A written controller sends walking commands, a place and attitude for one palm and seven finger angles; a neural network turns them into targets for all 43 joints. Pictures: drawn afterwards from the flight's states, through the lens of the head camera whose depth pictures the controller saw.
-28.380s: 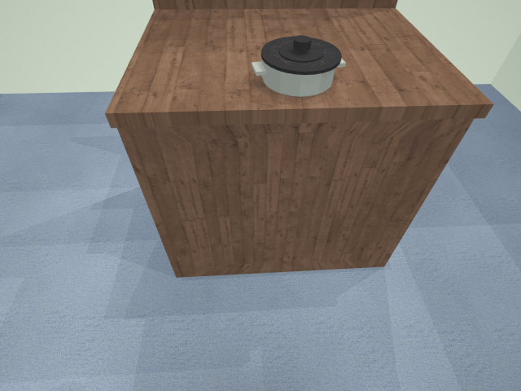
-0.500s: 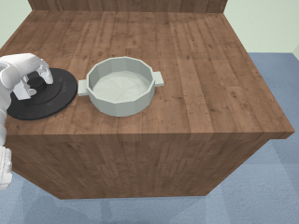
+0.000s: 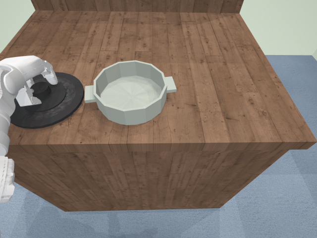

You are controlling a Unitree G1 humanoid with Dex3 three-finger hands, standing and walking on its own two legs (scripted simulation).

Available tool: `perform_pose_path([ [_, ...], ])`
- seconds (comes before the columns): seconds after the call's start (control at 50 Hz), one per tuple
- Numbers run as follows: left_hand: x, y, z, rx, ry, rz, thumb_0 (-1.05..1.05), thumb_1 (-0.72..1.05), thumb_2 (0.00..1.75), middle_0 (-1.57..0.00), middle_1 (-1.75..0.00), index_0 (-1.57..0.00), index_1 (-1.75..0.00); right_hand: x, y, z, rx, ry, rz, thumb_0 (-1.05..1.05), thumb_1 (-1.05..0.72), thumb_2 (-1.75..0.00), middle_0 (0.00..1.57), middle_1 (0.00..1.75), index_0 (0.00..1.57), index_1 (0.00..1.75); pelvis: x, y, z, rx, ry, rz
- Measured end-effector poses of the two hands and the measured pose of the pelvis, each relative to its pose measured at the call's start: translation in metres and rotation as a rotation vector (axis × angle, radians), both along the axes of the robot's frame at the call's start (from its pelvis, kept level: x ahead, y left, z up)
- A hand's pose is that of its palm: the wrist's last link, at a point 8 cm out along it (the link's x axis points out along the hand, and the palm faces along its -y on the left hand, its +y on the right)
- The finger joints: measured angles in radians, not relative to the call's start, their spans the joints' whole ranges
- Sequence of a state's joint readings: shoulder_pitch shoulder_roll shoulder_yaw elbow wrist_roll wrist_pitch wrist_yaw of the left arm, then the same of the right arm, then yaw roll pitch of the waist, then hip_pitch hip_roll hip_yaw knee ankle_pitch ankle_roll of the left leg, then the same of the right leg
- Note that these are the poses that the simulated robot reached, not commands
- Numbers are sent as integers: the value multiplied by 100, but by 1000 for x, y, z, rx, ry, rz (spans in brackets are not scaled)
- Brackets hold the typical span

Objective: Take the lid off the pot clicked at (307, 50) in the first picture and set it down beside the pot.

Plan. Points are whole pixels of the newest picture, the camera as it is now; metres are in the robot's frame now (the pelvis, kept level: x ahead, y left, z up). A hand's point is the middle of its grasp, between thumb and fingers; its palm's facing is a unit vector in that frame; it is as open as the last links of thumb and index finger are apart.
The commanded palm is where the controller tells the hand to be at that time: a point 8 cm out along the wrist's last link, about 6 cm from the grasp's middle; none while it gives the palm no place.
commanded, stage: open the fingers wide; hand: left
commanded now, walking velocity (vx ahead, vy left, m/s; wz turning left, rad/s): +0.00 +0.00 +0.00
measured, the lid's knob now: (40, 90) +0.46 +0.31 +0.11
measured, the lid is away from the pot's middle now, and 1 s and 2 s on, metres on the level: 0.23 0.23 0.23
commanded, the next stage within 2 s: raise the empty hand in 0.34 s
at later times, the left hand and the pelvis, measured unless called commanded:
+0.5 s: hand (33, 91) +0.44 +0.31 +0.13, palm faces -0.34 -0.09 -0.94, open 10.9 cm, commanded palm +0.43 +0.31 +0.20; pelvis +0.01 +0.00 +0.00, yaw +0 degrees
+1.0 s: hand (22, 71) +0.45 +0.31 +0.18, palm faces -0.27 -0.08 -0.96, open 11.0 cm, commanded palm +0.43 +0.31 +0.26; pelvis +0.01 +0.00 +0.00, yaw +0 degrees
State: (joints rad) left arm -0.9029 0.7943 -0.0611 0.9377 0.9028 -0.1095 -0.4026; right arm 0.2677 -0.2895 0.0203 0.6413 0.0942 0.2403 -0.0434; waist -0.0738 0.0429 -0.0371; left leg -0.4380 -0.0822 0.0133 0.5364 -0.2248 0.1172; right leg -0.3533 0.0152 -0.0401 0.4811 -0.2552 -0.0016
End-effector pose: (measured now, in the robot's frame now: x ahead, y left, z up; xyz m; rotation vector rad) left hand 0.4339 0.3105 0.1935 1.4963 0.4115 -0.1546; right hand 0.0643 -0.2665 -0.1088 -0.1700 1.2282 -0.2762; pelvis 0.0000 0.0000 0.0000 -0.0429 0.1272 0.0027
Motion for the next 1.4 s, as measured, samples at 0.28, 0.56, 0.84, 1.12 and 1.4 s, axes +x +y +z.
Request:
perform_pose_path([
  [0.28, 4, -1, -3, -12, -10, -1, 0, -15, 99, -62, -53, -57, -48, 10, 3, 1, 7, -13, 8, 1, -90, -90, 20, 30, 20, 30, 4, 1, 1, 1, 2, -3],
  [0.56, 2, 0, -1, -5, -28, -8, 0, -17, 101, -59, -43, -58, -42, 14, 1, 3, 1, -16, 16, 1, -90, -90, 20, 30, 20, 30, 6, 1, 2, 0, 1, 2],
  [0.84, 7, -1, 29, 6, -55, 21, 0, -18, 101, -59, -42, -59, -41, 23, 4, 4, 11, -42, 32, 1, -90, -90, 20, 30, 20, 30, 7, 2, 4, 2, -10, 8],
  [1.12, 5, 6, 57, 5, -83, 73, 0, -18, 101, -59, -41, -59, -41, 26, 4, 8, 13, -69, 38, 1, -90, -90, 20, 30, 20, 30, 6, 1, 5, 4, -21, 3],
  [1.4, -4, 5, 94, 36, -147, 83, 0, -18, 101, -59, -41, -59, -41, 31, 7, 9, 16, -83, 67, 1, -90, -90, 20, 30, 20, 30, 2, 3, 6, 4, -30, 21],
])
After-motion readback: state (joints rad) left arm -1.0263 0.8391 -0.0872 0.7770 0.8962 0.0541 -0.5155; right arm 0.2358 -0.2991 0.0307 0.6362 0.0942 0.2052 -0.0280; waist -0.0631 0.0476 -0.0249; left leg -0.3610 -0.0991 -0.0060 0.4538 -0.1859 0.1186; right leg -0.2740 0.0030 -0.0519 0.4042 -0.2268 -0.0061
